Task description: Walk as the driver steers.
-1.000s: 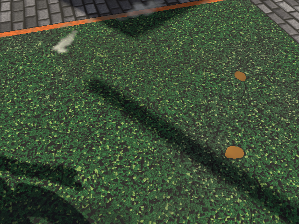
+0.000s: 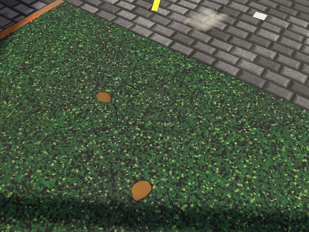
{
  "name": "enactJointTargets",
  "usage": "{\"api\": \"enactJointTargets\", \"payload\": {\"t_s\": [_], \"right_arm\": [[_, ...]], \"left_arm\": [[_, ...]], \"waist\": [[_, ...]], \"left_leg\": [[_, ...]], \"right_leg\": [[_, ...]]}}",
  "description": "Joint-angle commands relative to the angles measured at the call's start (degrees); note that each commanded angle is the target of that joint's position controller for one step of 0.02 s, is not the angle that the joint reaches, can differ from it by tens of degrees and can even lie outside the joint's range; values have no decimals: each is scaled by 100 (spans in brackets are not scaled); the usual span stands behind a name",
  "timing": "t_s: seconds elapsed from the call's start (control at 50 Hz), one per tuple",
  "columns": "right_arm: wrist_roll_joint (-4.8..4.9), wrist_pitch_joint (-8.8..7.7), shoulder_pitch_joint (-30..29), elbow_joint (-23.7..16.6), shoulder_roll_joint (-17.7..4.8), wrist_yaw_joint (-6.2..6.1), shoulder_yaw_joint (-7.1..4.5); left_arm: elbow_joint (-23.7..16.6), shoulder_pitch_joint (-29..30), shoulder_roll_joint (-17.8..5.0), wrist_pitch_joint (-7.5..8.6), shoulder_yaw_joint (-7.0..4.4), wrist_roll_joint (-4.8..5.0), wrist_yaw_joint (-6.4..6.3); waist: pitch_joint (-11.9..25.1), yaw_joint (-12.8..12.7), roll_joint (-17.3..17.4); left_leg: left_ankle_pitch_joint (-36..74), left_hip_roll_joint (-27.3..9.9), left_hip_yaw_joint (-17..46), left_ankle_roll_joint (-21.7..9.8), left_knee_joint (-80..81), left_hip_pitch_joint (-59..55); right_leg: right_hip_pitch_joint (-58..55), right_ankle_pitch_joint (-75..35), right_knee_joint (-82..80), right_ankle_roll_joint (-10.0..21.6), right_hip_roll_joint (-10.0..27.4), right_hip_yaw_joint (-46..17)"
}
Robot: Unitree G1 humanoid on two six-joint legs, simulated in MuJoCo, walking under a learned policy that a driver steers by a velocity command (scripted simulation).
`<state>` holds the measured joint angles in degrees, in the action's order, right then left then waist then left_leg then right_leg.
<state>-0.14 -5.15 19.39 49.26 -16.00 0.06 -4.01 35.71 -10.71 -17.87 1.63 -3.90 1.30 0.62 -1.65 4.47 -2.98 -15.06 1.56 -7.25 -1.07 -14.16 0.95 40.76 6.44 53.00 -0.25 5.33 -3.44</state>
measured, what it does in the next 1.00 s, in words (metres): walks ahead, turning right: right foot, then left foot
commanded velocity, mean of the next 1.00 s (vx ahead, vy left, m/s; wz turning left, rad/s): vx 0.50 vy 0.00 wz -0.60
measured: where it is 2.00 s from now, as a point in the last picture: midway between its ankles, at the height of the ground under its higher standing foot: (203, 166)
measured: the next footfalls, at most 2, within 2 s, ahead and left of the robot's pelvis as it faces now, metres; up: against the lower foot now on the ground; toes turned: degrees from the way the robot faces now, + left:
right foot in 0.18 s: +0.28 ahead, -0.14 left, +0.00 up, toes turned -9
left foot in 0.66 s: +0.60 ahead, +0.00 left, +0.00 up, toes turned -27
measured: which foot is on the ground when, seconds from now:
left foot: down 0.00-0.20, up 0.22-0.64, down 0.66-1.00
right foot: up 0.00-0.16, down 0.18-0.66, up 0.68-1.00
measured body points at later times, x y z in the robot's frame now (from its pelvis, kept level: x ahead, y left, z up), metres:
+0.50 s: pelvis +0.29 -0.06 +0.00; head +0.32 -0.08 +0.45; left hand +0.45 +0.20 -0.09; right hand +0.42 -0.37 -0.08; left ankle +0.51 +0.08 -0.68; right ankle +0.24 -0.13 -0.74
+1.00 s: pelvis +0.56 -0.10 +0.00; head +0.59 -0.12 +0.45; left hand +0.87 +0.00 -0.08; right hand +0.42 -0.36 -0.12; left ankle +0.57 +0.02 -0.74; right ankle +0.59 -0.32 -0.68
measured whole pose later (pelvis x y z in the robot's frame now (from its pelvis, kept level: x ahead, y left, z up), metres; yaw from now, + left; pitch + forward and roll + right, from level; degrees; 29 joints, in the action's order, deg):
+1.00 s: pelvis +0.56 -0.10 +0.00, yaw -36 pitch +1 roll +2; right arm -0.3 -4.8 19.7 46.5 -16.7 0.1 -3.7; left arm 35.9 -8.9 -17.6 1.0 -3.9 1.3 0.9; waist -2.5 4.8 -2.4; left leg -14.0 0.9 -9.2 -1.4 -15.0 1.8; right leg 39.4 4.6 50.3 -0.4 5.2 -3.5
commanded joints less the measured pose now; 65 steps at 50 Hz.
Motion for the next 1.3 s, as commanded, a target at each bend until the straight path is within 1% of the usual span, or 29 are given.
{"api": "enactJointTargets", "payload": {"t_s": [0.02,0.08,0.12,0.16,0.18,0.2,0.22,0.24,0.26,0.3,0.38,0.48,0.56,0.64,0.66,0.68,0.7,0.72,0.74,0.82,1.06,1.14,1.16,1.18,1.2,1.22,1.24,1.28,1.3], "right_arm": [[39,-63,-387,-424,-975,-47,-178],[125,25,-128,-318,-1134,-46,-202],[155,106,-103,-322,-1314,-76,-243],[172,207,-100,-363,-1449,-136,-274],[161,202,-129,-437,-1337,-161,-216],[-116,121,393,-726,-573,-91,32],[-57,-102,261,-906,-607,-1,129],[200,-223,-538,-1072,-1099,62,-23],[254,-292,-793,-1218,-1025,70,23],[43,-262,-655,-1101,-997,11,-4],[-90,-35,-581,-1086,-783,13,34],[-63,-56,-1810,-1416,-476,57,169],[60,-128,-2085,-1544,-740,134,68],[36,-200,-1078,-1346,-1011,103,-139],[-64,-226,-314,-1303,-1277,59,-220],[-136,-150,198,-1140,-1774,66,-341],[5,-116,210,-1143,-1356,114,-278],[24,-92,-54,-1217,-979,83,-178],[-30,-56,-366,-1241,-844,65,-119],[-49,-102,-587,-1064,-548,12,-48],[72,68,-168,-522,-1129,-49,-203],[203,256,-297,-560,-1424,-170,-284],[237,266,-414,-632,-1349,-195,-255],[86,217,-260,-755,-1042,-172,-142],[-219,121,430,-1009,-348,-64,97],[-52,35,158,-947,-949,4,33],[134,33,-503,-1114,-1121,5,-24],[-1,112,-649,-1074,-1027,-134,-22],[-23,197,-572,-1071,-1078,-155,-47]], "left_arm": [[-587,672,-11,123,76,-13,138],[-757,1044,-49,127,70,25,257],[-799,935,-260,109,-32,2,296],[-590,-108,-682,58,-264,4,277],[-343,-1111,-973,4,-448,29,184],[-262,-1418,-1628,-31,-570,55,71],[-477,-1481,-1548,62,-495,51,92],[-407,-1390,-1122,133,-365,-32,126],[-352,-1081,-990,181,-313,-25,125],[-463,-353,-718,210,-208,-76,98],[-347,-196,-724,253,-195,-77,-12],[-70,-592,-889,185,-242,-25,-137],[128,-912,-871,148,-252,39,-152],[139,-848,-602,72,-184,-11,-151],[64,-938,-215,79,-43,-78,-125],[-51,-1787,135,127,69,74,-119],[19,-1720,-454,133,-18,161,-151],[-25,-1052,-841,98,-132,130,-165],[-104,-665,-866,59,-152,48,-185],[-150,-550,-436,-15,-132,46,-103],[-611,1073,-42,68,45,13,234],[-509,257,-518,61,-212,-81,317],[-284,-603,-799,49,-378,-76,265],[-164,-1198,-1167,-16,-504,-65,121],[-378,-802,-1784,-15,-506,-180,24],[-567,-910,-1432,7,-443,-189,61],[-548,-584,-1150,37,-353,-151,91],[-508,-43,-813,19,-265,19,50],[-537,146,-796,-3,-247,-50,25]], "waist": [[-267,3,616],[-362,32,610],[-129,-187,775],[546,-855,876],[1002,-1394,664],[1619,-982,-845],[2754,-999,-897],[2106,-1258,-292],[1276,-1044,-75],[593,-500,246],[328,-252,99],[61,-714,-47],[84,-784,-213],[426,-229,-399],[1183,69,168],[1972,-250,2006],[1746,-131,1786],[1005,32,1175],[563,-34,779],[102,-306,1027],[-403,79,595],[301,-559,932],[741,-1044,802],[1174,-1249,118],[1956,-419,-1322],[3067,-946,-510],[2252,-970,-148],[1072,-561,302],[877,-363,166]], "left_leg": [[2118,-1422,318,-756,587,222],[2723,-1595,69,-656,410,-204],[4577,-1646,-164,-544,-216,-535],[5922,-1597,-362,-406,-1836,-399],[5260,-1411,-448,-221,-3227,525],[310,-703,-370,81,-5429,2971],[-2007,65,950,139,-6657,4042],[-1446,-262,1352,39,-6735,4584],[-918,-472,1261,-30,-6279,4618],[-382,-830,1265,81,-5419,3884],[86,-830,1059,445,-4642,3347],[1907,-392,936,575,-2382,2856],[1895,-259,1214,437,-1663,2564],[1041,-269,1092,-7,-1294,1223],[727,-1119,1894,-350,-1336,-139],[-547,-2479,4572,-1327,-748,-2024],[-2272,-2658,5599,-1346,-250,-1925],[-2286,-2398,4740,-1081,-122,-1269],[-1458,-2151,3869,-908,-109,-564],[376,-1546,2056,-821,312,489],[2518,-1610,26,-704,392,-173],[5724,-1542,-339,-398,-1439,-432],[5385,-1359,-449,-204,-2543,54],[2862,-1015,-437,125,-4216,1418],[-2556,-15,70,496,-6387,3604],[-2469,-36,1254,467,-6980,3715],[-1870,-294,1302,378,-6769,3985],[-1141,-619,1190,431,-5866,3834],[-964,-654,1209,460,-5630,3427]], "right_leg": [[-107,-747,-930,44,-1,290],[-310,-610,-1518,240,-137,527],[-824,-101,-1679,478,-475,809],[-2343,167,-1879,827,-907,990],[-3936,-81,-2177,1071,-932,714],[-6252,91,-2081,1832,600,-1824],[-6947,1267,-3140,2643,1500,-4613],[-6512,1293,-3482,2209,1266,-3933],[-5586,914,-3585,2002,1050,-3175],[-4003,-242,-3742,1761,595,-2165],[-2753,-1111,-4040,1799,283,-1483],[-2275,-287,-3920,1373,-171,-1038],[-2769,335,-3455,1224,106,-1674],[-2951,-2,-2298,876,-54,-1928],[-2408,587,-767,649,-426,-1508],[-452,2794,1244,197,-1249,-707],[422,2649,2116,105,-805,-791],[584,2097,2342,70,-581,-720],[400,1681,2239,48,-384,-508],[-206,1066,1505,49,0,-341],[-246,-686,-1478,143,-87,433],[-1756,-7,-1943,543,-805,933],[-2998,-632,-2423,766,-961,859],[-4582,-2164,-2494,1096,-318,-79],[-6373,-4501,-2038,2306,1415,-2811],[-6368,-3679,-2561,2684,1712,-3535],[-5713,-3396,-2750,2363,1356,-2672],[-4071,-2658,-3042,1811,756,-1829],[-3383,-2628,-3219,1755,607,-1652]]}}
Keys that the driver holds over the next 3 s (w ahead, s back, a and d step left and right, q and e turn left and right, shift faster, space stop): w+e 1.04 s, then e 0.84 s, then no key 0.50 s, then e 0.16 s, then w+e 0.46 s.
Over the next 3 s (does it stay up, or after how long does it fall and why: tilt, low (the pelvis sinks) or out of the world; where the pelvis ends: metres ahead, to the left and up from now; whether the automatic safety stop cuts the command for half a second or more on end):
stays up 0.67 -0.39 0.01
